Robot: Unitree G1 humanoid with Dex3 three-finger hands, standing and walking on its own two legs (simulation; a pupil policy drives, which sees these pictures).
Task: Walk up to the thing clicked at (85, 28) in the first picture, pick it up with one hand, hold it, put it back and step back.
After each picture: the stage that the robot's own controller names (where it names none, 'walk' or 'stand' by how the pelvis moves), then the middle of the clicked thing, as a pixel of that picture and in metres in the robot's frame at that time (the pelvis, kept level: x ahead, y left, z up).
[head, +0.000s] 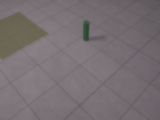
stand; (86, 31) +1.48 -0.03 -0.66
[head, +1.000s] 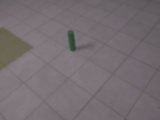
walk; (71, 41) +1.34 +0.22 -0.64
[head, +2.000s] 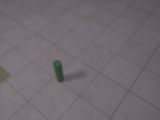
walk; (58, 71) +0.84 +0.27 -0.64
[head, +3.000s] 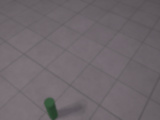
walk; (51, 109) +0.50 +0.23 -0.63
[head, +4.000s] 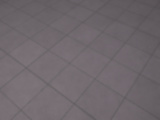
stand; out of the picture +0.34 +0.21 -0.64
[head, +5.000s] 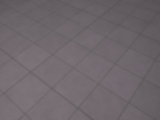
stand; out of the picture +0.34 +0.20 -0.66
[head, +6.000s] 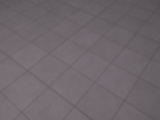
stand; out of the picture +0.35 +0.21 -0.66
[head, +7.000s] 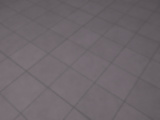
stand; out of the picture +0.34 +0.21 -0.66
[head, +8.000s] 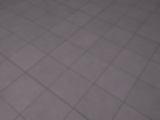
go down; out of the picture +0.34 +0.22 -0.66
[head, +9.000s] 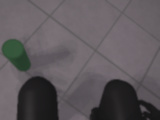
go down; (19, 58) +0.42 +0.25 -0.27
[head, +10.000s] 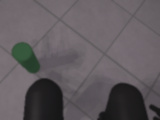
approach; (28, 60) +0.41 +0.25 -0.27
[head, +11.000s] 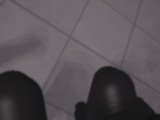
close in; out of the picture +0.38 +0.30 -0.16
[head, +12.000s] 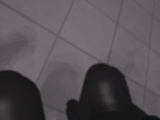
close; out of the picture +0.39 +0.30 -0.15
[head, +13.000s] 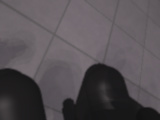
lift; out of the picture +0.36 +0.30 -0.16
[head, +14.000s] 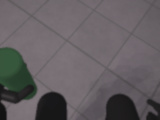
lift; (18, 79) +0.32 +0.21 +0.00
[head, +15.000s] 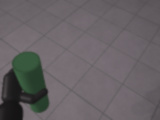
hold; (34, 86) +0.32 +0.17 +0.02
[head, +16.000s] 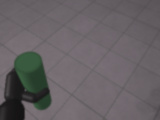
hold; (36, 85) +0.32 +0.17 +0.03
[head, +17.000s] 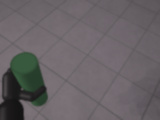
crouch; (33, 83) +0.34 +0.17 -0.02
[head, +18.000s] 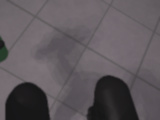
lower; out of the picture +0.46 +0.26 -0.07
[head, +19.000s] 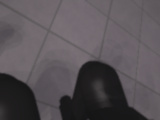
lower; out of the picture +0.42 +0.31 -0.16
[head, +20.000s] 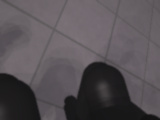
lower; out of the picture +0.40 +0.31 -0.16
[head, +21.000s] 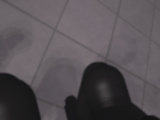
lower; out of the picture +0.39 +0.30 -0.16
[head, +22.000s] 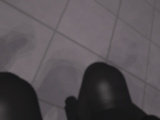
lower; out of the picture +0.38 +0.30 -0.16
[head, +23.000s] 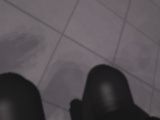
open; out of the picture +0.38 +0.28 -0.16
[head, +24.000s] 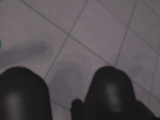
stand; out of the picture +0.37 +0.26 -0.17
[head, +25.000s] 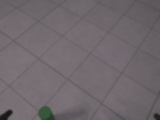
stand; (47, 117) +0.34 +0.20 -0.53
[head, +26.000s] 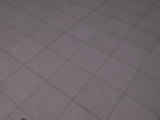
stand; out of the picture +0.34 +0.20 -0.60
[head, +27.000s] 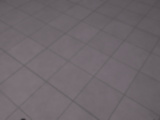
stand; out of the picture +0.34 +0.19 -0.60
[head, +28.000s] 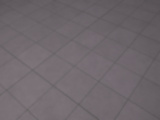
stand; out of the picture +0.36 +0.18 -0.65
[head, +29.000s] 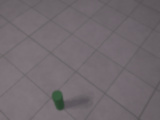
walk; (58, 101) +0.46 +0.16 -0.64
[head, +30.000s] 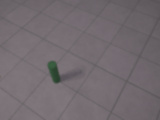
walk; (54, 72) +0.72 +0.25 -0.62
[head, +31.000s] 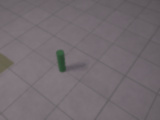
stand; (61, 61) +0.96 +0.21 -0.64
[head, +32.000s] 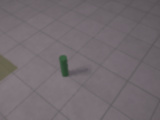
stand; (64, 66) +0.95 +0.20 -0.66
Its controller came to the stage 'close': yes
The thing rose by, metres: 0.67
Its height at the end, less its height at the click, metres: +0.00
